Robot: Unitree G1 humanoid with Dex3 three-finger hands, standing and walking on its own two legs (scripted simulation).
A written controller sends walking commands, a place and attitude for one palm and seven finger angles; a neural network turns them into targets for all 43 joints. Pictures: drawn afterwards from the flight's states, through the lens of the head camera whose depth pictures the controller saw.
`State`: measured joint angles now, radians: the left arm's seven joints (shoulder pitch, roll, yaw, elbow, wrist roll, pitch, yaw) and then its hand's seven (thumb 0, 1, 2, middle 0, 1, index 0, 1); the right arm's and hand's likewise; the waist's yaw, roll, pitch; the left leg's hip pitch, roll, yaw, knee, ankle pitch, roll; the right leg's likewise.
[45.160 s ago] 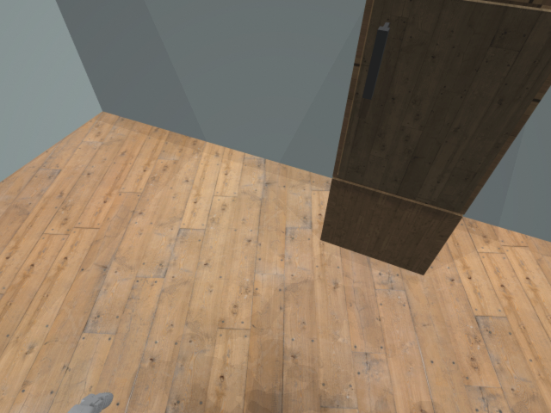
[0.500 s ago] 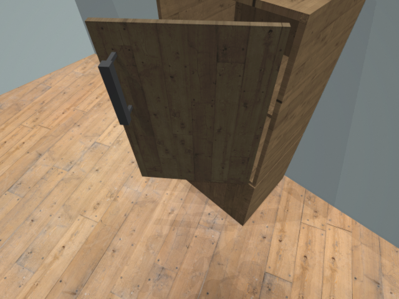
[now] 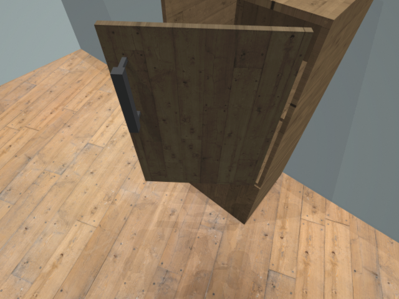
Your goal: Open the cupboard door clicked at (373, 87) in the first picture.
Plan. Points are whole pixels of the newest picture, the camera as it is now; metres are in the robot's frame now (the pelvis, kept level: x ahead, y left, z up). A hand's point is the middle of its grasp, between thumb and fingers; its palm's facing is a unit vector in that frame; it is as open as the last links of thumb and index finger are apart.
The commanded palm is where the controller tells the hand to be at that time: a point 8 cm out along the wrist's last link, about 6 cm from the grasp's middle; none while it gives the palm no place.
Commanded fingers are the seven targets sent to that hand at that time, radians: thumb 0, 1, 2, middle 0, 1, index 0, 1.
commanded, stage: come to a stop and stand still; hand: left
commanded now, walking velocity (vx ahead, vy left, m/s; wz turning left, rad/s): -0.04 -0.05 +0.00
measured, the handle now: (129, 97) +0.52 +0.19 +0.10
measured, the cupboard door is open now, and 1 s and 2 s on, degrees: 37 37 37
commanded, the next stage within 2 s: look again from close up in 1.20 s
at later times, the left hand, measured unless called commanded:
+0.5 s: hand out of the picture +0.03 +0.19 -0.17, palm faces +0.00 -0.98 -0.21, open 7.3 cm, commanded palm none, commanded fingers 0.00 0.90 0.90 -0.20 -0.30 -0.20 -0.30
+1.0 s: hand out of the picture +0.02 +0.20 -0.17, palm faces -0.02 -0.98 -0.19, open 7.4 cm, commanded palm none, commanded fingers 0.00 0.90 0.90 -0.20 -0.30 -0.20 -0.30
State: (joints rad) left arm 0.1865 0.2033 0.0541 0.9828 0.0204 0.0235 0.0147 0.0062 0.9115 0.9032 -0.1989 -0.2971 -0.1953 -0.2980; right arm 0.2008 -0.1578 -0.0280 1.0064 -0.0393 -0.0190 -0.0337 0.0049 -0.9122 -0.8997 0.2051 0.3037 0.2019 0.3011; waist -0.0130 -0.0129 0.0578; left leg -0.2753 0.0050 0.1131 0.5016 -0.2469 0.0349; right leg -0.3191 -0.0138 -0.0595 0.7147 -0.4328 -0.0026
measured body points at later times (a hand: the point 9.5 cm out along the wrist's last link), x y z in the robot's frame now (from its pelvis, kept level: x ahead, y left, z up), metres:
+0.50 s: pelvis -0.01 +0.01 +0.00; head -0.01 +0.01 +0.45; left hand +0.03 +0.24 -0.15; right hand +0.02 -0.22 -0.15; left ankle -0.03 +0.09 -0.73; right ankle -0.02 -0.09 -0.73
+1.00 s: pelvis +0.00 +0.03 +0.00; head +0.02 +0.04 +0.45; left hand +0.02 +0.26 -0.16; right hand +0.01 -0.20 -0.15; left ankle -0.03 +0.09 -0.73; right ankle -0.02 -0.09 -0.73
